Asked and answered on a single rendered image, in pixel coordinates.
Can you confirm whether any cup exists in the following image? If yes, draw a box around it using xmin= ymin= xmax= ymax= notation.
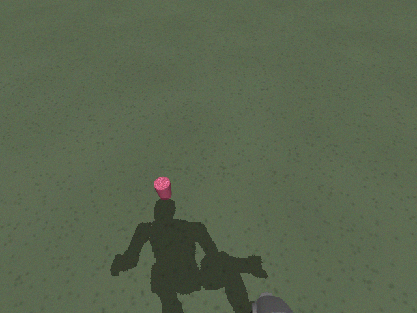
xmin=154 ymin=177 xmax=172 ymax=200

